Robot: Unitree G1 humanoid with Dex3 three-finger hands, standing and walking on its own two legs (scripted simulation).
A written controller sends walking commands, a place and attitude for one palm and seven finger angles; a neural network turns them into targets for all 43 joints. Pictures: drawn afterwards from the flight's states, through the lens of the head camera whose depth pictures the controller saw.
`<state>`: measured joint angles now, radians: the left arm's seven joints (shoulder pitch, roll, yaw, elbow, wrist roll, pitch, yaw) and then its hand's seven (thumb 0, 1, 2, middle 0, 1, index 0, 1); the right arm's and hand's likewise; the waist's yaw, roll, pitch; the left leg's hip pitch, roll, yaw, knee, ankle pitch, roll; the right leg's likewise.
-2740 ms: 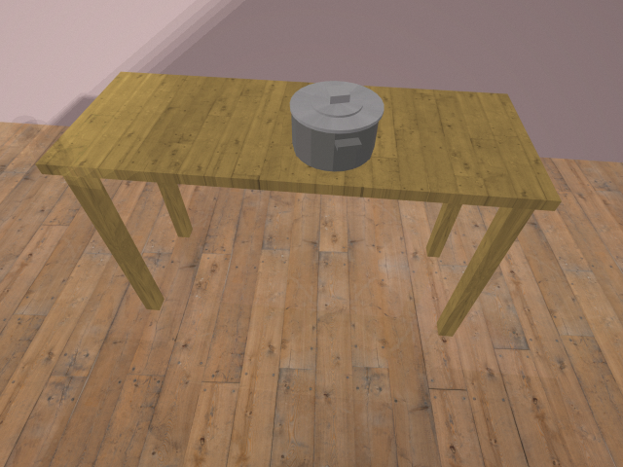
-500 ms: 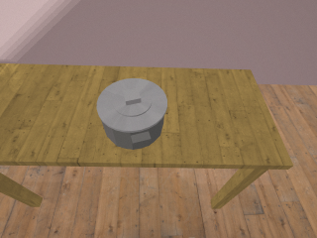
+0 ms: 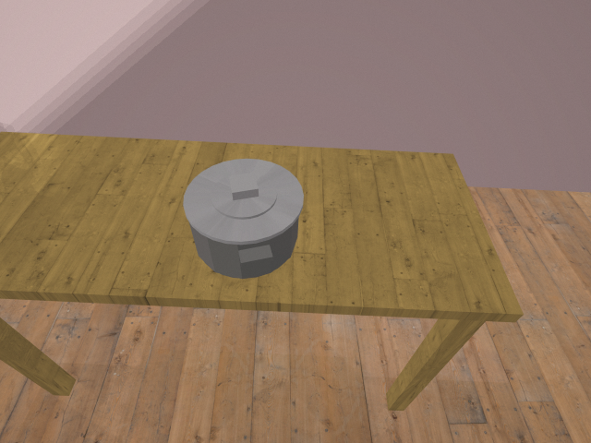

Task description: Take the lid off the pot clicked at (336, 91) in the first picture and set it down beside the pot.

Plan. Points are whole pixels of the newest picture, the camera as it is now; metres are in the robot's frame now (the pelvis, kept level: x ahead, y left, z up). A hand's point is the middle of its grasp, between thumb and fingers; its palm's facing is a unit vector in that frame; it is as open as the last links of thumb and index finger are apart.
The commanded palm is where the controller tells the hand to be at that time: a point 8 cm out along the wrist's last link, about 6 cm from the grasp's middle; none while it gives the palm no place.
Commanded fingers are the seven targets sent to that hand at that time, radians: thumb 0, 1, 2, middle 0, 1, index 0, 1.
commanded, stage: come to a stop and stand still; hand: left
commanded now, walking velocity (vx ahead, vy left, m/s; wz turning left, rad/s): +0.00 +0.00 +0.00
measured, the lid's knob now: (243, 186) +0.50 +0.13 +0.06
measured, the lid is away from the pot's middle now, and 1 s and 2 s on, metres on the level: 0.00 0.00 0.00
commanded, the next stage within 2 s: look again from close up in 0.12 s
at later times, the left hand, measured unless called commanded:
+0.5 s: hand out of the picture -0.01 +0.19 -0.18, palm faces +0.02 -0.98 -0.20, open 7.4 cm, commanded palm none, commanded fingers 0.00 0.90 0.90 -0.20 -0.30 -0.20 -0.30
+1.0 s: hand out of the picture +0.03 +0.20 -0.18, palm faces +0.00 -0.98 -0.20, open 7.4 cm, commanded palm none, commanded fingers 0.00 0.90 0.90 -0.20 -0.30 -0.20 -0.30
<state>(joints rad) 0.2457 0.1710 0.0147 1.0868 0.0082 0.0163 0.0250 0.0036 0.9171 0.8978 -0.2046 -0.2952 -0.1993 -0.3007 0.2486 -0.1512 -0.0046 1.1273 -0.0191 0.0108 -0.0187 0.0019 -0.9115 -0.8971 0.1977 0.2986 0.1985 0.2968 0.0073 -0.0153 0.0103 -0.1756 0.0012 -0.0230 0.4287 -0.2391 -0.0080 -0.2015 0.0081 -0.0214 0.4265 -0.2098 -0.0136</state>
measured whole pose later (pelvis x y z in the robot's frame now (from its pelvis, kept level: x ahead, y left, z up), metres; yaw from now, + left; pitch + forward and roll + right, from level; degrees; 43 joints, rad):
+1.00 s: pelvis +0.02 +0.03 +0.00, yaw -1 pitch -1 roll +0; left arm 0.29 0.17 -0.01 1.06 0.01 0.00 0.04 0.00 0.91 0.90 -0.20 -0.29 -0.20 -0.30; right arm 0.27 -0.16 0.00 1.08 -0.01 -0.03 -0.03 0.01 -0.92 -0.90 0.20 0.30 0.20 0.30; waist 0.00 -0.01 0.03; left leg -0.17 -0.03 0.01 0.49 -0.31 0.03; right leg -0.20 -0.02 0.01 0.49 -0.28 0.02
